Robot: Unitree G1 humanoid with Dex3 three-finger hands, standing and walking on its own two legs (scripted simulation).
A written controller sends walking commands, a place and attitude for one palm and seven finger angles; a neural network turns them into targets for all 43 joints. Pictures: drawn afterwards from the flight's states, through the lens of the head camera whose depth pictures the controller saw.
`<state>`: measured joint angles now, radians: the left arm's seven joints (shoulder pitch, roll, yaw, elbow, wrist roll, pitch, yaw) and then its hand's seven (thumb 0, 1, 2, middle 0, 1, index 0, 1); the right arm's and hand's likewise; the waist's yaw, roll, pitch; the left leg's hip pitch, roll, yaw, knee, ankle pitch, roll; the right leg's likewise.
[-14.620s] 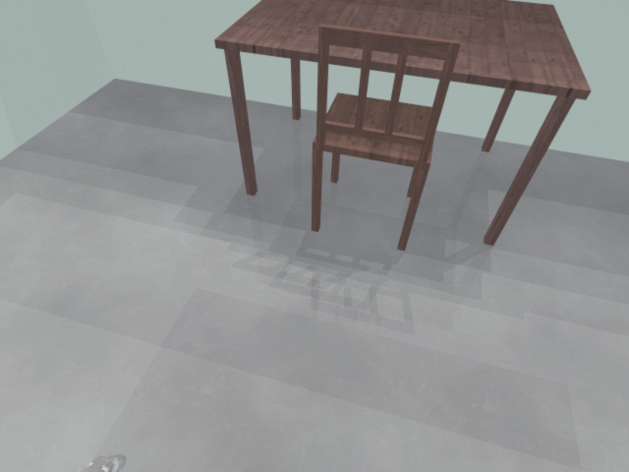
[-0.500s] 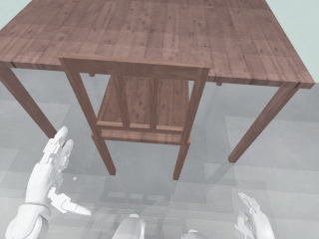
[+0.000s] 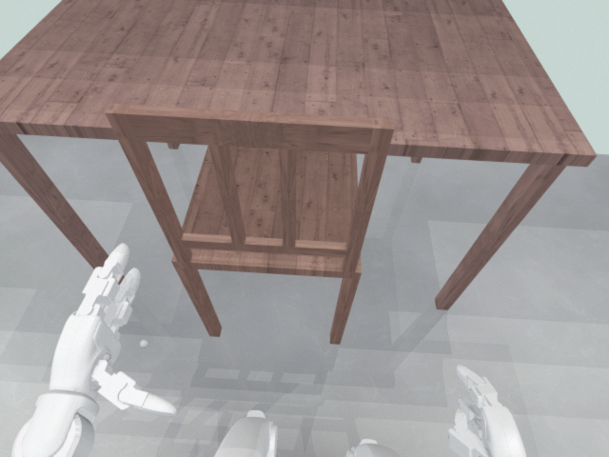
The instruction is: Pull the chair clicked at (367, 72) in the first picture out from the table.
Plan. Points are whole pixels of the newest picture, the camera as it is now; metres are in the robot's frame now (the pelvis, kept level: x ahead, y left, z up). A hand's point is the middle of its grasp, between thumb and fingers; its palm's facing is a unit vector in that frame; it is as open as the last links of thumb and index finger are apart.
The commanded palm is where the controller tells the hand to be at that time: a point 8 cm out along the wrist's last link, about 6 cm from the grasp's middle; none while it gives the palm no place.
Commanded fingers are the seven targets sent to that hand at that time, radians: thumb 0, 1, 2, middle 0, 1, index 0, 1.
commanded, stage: aim the fingers beside a spindle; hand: left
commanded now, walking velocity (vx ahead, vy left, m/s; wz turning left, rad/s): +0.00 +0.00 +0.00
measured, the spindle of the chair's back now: (230, 198) +0.52 +0.16 -0.02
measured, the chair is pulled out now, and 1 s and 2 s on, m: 0.00 0.00 0.00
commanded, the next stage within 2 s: none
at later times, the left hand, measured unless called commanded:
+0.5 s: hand (175, 316) +0.28 +0.18 +0.03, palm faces +0.00 -1.00 -0.05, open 16.9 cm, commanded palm +0.27 +0.24 +0.03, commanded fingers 0.00 -0.50 0.30 -0.06 -0.08 -0.06 -0.08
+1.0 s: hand (198, 293) +0.32 +0.17 +0.01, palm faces -0.01 -1.00 -0.03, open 16.9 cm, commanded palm +0.31 +0.22 +0.01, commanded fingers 0.00 -0.50 0.30 -0.06 -0.08 -0.06 -0.08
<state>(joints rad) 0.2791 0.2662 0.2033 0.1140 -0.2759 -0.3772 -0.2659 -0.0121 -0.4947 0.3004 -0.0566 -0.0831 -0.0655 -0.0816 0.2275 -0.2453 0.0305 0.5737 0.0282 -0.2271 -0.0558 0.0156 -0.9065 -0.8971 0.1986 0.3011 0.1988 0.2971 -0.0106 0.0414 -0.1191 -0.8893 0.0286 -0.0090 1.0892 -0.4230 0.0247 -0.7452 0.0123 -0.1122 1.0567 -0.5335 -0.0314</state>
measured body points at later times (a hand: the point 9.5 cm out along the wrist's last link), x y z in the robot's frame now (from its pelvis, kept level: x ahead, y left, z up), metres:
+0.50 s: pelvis +0.00 +0.00 -0.01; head +0.07 +0.00 +0.44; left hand +0.28 +0.24 +0.03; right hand +0.17 -0.25 -0.09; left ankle +0.06 +0.10 -0.66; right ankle +0.00 -0.11 -0.66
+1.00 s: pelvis +0.00 +0.00 -0.02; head +0.08 +0.00 +0.42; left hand +0.32 +0.22 +0.01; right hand +0.15 -0.25 -0.12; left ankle +0.06 +0.10 -0.66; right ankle +0.00 -0.11 -0.66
